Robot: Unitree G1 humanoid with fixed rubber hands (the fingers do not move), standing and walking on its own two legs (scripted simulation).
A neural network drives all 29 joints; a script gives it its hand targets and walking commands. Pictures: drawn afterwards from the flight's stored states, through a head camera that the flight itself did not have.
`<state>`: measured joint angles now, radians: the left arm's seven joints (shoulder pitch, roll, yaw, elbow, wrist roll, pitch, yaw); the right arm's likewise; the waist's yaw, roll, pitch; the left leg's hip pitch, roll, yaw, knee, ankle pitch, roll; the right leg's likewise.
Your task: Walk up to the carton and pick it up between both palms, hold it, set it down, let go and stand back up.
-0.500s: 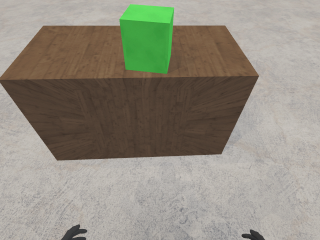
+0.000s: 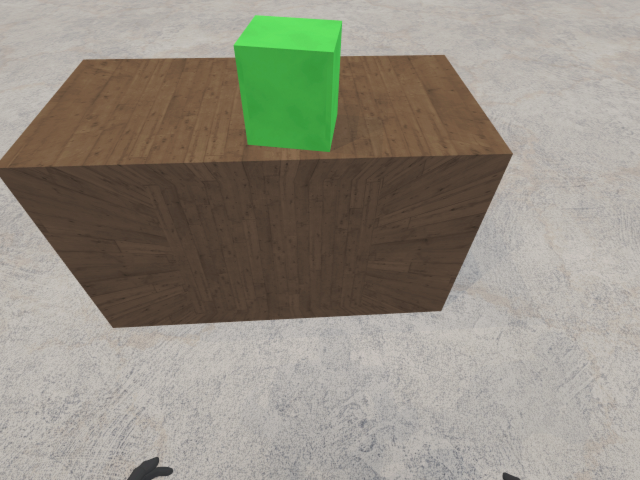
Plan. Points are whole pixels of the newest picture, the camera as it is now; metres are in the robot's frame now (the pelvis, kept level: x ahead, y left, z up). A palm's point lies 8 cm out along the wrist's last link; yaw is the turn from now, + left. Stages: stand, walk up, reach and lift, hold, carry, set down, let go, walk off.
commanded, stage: stand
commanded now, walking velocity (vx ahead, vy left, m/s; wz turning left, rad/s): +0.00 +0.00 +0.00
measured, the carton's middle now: (293, 84) +0.91 +0.10 +0.05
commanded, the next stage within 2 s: none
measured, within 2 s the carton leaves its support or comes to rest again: neither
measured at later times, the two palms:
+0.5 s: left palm out of the picture +0.09 +0.25 -0.10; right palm out of the picture +0.08 -0.25 -0.10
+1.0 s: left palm out of the picture +0.08 +0.26 -0.11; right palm out of the picture +0.07 -0.25 -0.10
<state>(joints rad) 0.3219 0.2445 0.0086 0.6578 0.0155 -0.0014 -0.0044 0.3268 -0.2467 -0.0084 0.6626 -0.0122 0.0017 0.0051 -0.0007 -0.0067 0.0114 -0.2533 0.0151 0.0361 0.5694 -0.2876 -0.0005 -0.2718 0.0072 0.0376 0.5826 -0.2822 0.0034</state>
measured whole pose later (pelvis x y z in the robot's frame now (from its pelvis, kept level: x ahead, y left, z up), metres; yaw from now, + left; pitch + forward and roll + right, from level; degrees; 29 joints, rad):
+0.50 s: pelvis +0.00 +0.00 +0.00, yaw -1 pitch -1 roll +0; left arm 0.33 0.25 0.00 0.68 0.01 0.00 0.00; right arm 0.34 -0.25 0.00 0.69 -0.01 0.00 0.00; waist 0.00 -0.01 0.01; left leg -0.24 0.02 0.05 0.55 -0.29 0.00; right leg -0.26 0.01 0.05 0.56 -0.27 0.01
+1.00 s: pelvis +0.00 +0.01 +0.00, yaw -1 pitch -2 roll +0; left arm 0.34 0.26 0.00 0.71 0.01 0.00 0.00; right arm 0.34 -0.26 0.00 0.71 -0.01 0.00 0.00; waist 0.00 -0.02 0.02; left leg -0.23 0.02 0.06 0.53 -0.28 0.01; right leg -0.25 0.01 0.06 0.54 -0.26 0.01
